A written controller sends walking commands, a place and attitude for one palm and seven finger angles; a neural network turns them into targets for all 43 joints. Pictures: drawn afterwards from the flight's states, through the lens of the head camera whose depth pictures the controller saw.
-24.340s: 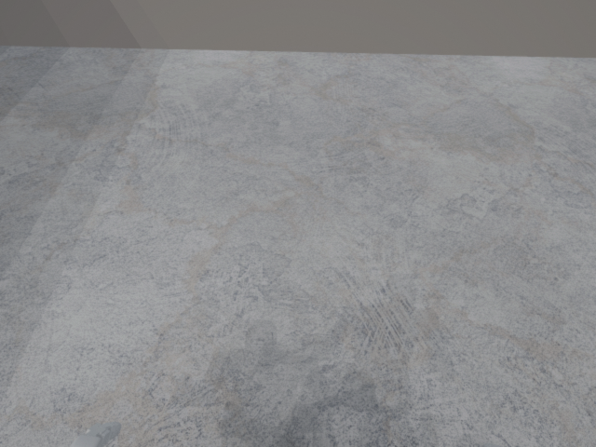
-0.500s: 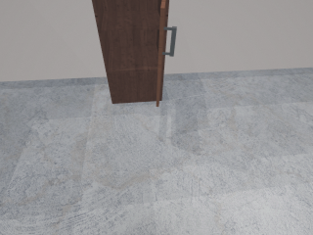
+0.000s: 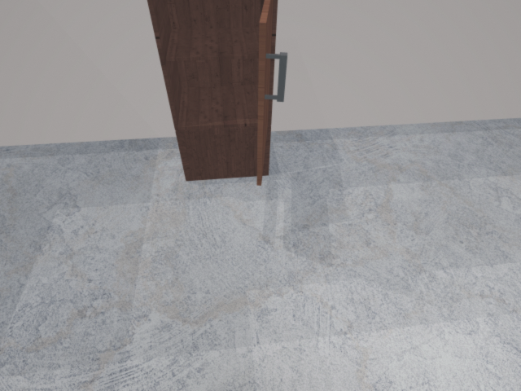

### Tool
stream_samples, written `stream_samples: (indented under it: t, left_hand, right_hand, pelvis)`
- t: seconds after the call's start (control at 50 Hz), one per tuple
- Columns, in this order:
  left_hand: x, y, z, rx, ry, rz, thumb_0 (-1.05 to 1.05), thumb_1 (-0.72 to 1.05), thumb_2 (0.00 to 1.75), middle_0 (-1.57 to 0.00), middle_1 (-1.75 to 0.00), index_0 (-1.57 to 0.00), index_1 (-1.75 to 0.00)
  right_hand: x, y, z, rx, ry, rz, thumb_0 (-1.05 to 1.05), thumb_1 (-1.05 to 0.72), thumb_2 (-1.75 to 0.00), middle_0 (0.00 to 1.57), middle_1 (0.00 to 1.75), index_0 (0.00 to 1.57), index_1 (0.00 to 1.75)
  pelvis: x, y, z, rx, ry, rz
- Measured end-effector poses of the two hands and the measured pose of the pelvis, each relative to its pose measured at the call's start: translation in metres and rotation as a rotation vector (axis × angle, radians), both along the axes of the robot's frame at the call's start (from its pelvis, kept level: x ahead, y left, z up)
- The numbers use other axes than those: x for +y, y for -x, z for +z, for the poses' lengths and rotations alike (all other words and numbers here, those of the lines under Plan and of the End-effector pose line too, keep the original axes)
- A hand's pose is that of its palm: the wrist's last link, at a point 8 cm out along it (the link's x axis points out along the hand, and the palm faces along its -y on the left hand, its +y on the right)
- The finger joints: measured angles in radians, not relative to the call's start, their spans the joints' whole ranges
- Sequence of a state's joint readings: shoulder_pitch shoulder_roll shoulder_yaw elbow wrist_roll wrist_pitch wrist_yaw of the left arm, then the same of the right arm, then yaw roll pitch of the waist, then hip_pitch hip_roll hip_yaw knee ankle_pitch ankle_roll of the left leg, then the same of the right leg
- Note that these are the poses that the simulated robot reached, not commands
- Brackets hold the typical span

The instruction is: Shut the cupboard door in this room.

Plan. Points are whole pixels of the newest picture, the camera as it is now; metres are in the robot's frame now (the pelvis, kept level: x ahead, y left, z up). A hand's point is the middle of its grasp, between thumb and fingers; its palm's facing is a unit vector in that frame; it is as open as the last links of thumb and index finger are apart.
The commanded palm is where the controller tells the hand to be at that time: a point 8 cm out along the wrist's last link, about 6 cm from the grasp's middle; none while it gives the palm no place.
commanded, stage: turn or walk to find it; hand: left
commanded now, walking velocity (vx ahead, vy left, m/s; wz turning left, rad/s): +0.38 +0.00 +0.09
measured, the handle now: (275, 77) +0.96 +0.01 +0.02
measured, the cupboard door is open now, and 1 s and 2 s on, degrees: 79 79 79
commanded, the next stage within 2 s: stand and wait in 0.08 s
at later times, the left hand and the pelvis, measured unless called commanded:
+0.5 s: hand out of the picture +0.08 +0.17 -0.18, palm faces +0.04 -0.98 -0.20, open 7.3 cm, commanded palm none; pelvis +0.09 +0.00 -0.01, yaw +1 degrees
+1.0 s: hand out of the picture +0.10 +0.16 -0.17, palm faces +0.06 -0.98 -0.21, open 7.4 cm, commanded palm none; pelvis +0.09 -0.03 +0.00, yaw +2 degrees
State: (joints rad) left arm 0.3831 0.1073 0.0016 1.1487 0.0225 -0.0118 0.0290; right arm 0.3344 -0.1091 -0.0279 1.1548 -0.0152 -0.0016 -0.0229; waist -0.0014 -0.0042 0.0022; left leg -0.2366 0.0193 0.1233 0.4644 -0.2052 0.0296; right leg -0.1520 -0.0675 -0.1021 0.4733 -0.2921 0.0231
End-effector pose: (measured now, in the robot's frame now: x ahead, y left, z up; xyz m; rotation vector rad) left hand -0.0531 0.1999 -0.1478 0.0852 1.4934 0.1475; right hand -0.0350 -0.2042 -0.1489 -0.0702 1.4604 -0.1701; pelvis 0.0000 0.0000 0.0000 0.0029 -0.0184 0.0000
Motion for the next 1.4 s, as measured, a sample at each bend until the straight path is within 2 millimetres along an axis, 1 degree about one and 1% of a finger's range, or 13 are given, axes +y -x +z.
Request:
stream_samples:
  t: [0.08, 0.14, 0.26, 0.32, 0.44, 0.54, 0.64, 0.74, 0.88, 0.96, 1.06, 1.2, 1.4]
  left_hand:
    - [-0.003, -0.007, -0.001, 0.008, -0.001, 0.013, 0.0, 0.91, 0.9, -0.2, -0.3, -0.19, -0.29]
    - [-0.003, -0.013, -0.004, 0.017, 0.005, 0.038, 0.0, 0.91, 0.9, -0.2, -0.3, -0.19, -0.29]
    - [0.0, -0.03, -0.015, 0.071, 0.038, 0.052, 0.0, 0.91, 0.9, -0.2, -0.3, -0.19, -0.29]
    - [0.002, -0.051, -0.014, 0.079, 0.042, 0.023, 0.0, 0.91, 0.9, -0.2, -0.3, -0.19, -0.29]
    - [0.012, -0.111, -0.009, -0.027, -0.015, -0.014, 0.01, 0.91, 0.9, -0.2, -0.3, -0.19, -0.29]
    - [0.02, -0.141, 0.002, -0.094, -0.068, -0.015, 0.02, 0.93, 0.9, -0.2, -0.3, -0.19, -0.29]
    - [0.018, -0.159, 0.007, -0.127, -0.087, -0.021, 0.01, 0.92, 0.9, -0.2, -0.3, -0.19, -0.29]
    - [0.012, -0.162, 0.007, -0.131, -0.082, -0.019, 0.01, 0.92, 0.9, -0.2, -0.3, -0.19, -0.29]
    - [0.004, -0.153, 0.006, -0.131, -0.067, -0.013, 0.01, 0.91, 0.9, -0.2, -0.3, -0.2, -0.29]
    - [0.004, -0.147, 0.007, -0.135, -0.067, -0.012, 0.01, 0.91, 0.9, -0.2, -0.3, -0.2, -0.29]
    - [0.01, -0.14, 0.01, -0.146, -0.079, -0.018, 0.01, 0.9, 0.9, -0.2, -0.3, -0.2, -0.29]
    - [0.024, -0.132, 0.017, -0.163, -0.111, -0.031, 0.01, 0.9, 0.9, -0.2, -0.3, -0.2, -0.29]
    - [0.046, -0.127, 0.025, -0.176, -0.147, -0.055, 0.01, 0.9, 0.9, -0.2, -0.3, -0.2, -0.29]
  right_hand:
    - [0.001, -0.004, -0.002, 0.02, -0.014, -0.001, 0.0, -0.91, -0.9, 0.2, 0.3, 0.2, 0.3]
    - [0.002, -0.014, -0.003, 0.038, -0.014, 0.01, 0.01, -0.91, -0.9, 0.2, 0.3, 0.2, 0.3]
    - [0.008, -0.056, 0.0, 0.016, 0.029, 0.032, 0.01, -0.91, -0.9, 0.2, 0.3, 0.2, 0.3]
    - [0.012, -0.073, 0.002, -0.008, 0.045, 0.028, 0.01, -0.91, -0.9, 0.2, 0.3, 0.2, 0.3]
    - [0.016, -0.082, -0.005, 0.024, 0.005, 0.028, 0.01, -0.91, -0.9, 0.2, 0.3, 0.2, 0.3]
    - [0.011, -0.097, -0.009, 0.027, -0.026, 0.027, 0.01, -0.91, -0.89, 0.2, 0.3, 0.2, 0.3]
    - [-0.006, -0.114, -0.006, 0.008, -0.006, 0.048, 0.01, -0.92, -0.89, 0.2, 0.3, 0.2, 0.3]
    - [-0.03, -0.127, -0.001, -0.012, 0.036, 0.063, 0.01, -0.92, -0.89, 0.2, 0.3, 0.2, 0.3]
    - [-0.059, -0.144, 0.008, -0.059, 0.093, 0.089, 0.01, -0.91, -0.89, 0.2, 0.3, 0.2, 0.3]
    - [-0.069, -0.152, 0.012, -0.096, 0.112, 0.103, 0.01, -0.91, -0.9, 0.2, 0.3, 0.2, 0.3]
    - [-0.075, -0.158, 0.016, -0.137, 0.12, 0.119, 0.0, -0.91, -0.9, 0.2, 0.3, 0.2, 0.3]
    - [-0.077, -0.154, 0.019, -0.166, 0.116, 0.135, 0.0, -0.91, -0.89, 0.2, 0.3, 0.2, 0.3]
    - [-0.082, -0.132, 0.022, -0.145, 0.124, 0.139, 0.01, -0.91, -0.89, 0.21, 0.3, 0.2, 0.3]
  pelvis:
    - [-0.003, -0.012, -0.002, 0.006, 0.001, 0.003]
    - [-0.002, -0.026, -0.005, 0.017, 0.012, 0.011]
    - [0.008, -0.055, -0.01, 0.026, 0.01, 0.01]
    - [0.012, -0.065, -0.008, 0.025, 0.01, 0.0]
    - [0.006, -0.078, -0.006, 0.01, -0.008, 0.014]
    - [-0.002, -0.094, -0.004, 0.007, 0.0, 0.026]
    - [-0.01, -0.099, -0.001, 0.015, -0.003, 0.029]
    - [-0.018, -0.1, 0.001, 0.016, -0.003, 0.033]
    - [-0.025, -0.096, 0.002, 0.002, 0.001, 0.035]
    - [-0.028, -0.09, 0.004, -0.009, 0.002, 0.034]
    - [-0.03, -0.081, 0.005, -0.021, 0.004, 0.031]
    - [-0.03, -0.066, 0.008, -0.031, 0.004, 0.028]
    - [-0.025, -0.05, 0.009, -0.032, 0.003, 0.023]
